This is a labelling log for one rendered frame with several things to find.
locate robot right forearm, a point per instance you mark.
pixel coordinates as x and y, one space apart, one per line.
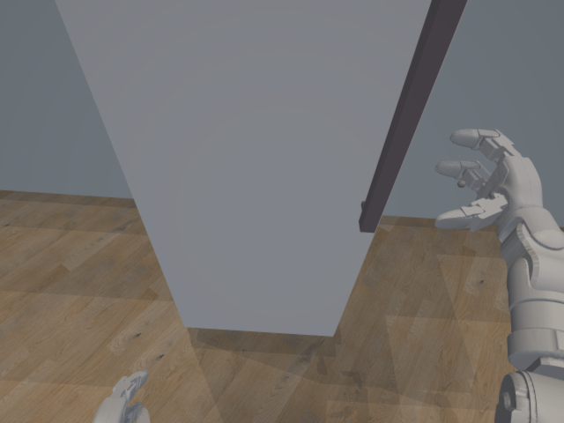
532 246

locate handle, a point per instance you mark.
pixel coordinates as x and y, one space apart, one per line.
438 30

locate robot right hand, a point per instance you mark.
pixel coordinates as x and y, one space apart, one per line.
515 180

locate fridge door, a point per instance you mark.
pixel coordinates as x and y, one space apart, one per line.
249 132

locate robot right upper arm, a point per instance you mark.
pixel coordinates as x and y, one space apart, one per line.
526 397

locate robot left hand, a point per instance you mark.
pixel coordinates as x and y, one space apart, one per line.
114 409

